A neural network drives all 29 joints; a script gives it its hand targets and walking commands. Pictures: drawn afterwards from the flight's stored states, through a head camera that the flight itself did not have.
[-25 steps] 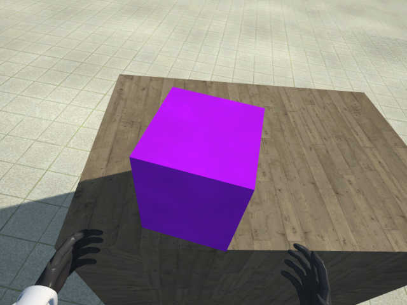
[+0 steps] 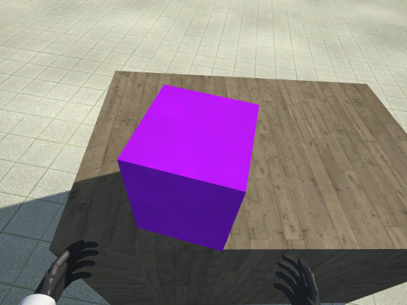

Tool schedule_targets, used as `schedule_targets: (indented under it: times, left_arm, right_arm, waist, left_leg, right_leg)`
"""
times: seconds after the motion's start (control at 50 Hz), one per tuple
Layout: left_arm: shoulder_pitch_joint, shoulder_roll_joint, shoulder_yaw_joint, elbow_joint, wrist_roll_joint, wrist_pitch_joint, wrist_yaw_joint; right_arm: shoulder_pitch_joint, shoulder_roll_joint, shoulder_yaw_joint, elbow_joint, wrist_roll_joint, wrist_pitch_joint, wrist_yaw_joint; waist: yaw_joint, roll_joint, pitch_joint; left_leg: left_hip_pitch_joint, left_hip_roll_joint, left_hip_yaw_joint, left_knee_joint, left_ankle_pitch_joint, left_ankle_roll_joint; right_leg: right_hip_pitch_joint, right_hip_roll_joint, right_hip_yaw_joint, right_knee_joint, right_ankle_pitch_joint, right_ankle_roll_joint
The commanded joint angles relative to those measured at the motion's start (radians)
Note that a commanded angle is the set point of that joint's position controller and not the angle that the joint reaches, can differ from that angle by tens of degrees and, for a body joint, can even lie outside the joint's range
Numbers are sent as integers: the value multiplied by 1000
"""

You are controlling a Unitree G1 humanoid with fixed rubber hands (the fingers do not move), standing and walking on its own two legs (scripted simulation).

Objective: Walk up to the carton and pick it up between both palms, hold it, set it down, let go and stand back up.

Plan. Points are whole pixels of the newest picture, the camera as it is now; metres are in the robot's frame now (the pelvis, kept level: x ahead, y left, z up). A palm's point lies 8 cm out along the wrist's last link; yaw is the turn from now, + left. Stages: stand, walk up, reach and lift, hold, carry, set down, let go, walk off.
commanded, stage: set down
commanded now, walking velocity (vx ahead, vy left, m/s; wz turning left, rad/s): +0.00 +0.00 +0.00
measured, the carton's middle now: (194, 170) +0.39 +0.02 +0.04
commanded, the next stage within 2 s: let go in 1.18 s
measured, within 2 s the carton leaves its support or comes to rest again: neither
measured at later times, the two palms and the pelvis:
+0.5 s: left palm (56, 287) +0.19 +0.25 -0.02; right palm out of the picture +0.13 -0.20 -0.04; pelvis -0.01 +0.00 +0.00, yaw +0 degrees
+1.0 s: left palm (60, 287) +0.19 +0.24 -0.02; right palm out of the picture +0.14 -0.21 -0.07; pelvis -0.01 -0.01 +0.00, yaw +0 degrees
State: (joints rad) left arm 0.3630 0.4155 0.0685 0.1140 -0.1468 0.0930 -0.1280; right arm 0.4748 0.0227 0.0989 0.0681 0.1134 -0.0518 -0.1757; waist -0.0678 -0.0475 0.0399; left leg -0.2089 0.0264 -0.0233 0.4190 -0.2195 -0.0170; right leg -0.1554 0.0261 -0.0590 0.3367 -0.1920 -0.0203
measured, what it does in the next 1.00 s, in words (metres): stands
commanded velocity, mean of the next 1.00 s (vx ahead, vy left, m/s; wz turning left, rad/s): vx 0.00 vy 0.00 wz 0.00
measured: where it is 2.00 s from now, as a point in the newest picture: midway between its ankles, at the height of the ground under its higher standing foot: outside the picture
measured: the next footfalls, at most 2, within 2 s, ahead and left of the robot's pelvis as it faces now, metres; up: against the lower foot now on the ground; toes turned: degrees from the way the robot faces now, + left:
none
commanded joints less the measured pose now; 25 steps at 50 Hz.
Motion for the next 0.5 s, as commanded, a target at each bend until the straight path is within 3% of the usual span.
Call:
schedule_targets:
  times: [0.0, 0.48]
  left_arm:
    - [-36, 41, 49, -37, 55, -32, 18]
    - [-139, -10, 21, 186, 122, 47, 40]
  right_arm:
    - [-27, -169, -55, 39, -36, -101, 40]
    - [-208, -232, -122, 243, -102, -79, 106]
  waist:
    - [120, 217, -75]
    - [104, 121, -19]
  left_leg:
    - [212, -5, 55, -40, 276, -47]
    - [151, -23, 77, -93, 56, -19]
  right_leg:
    - [14, 3, 43, -26, 112, -19]
    - [6, -13, 25, -49, -91, -4]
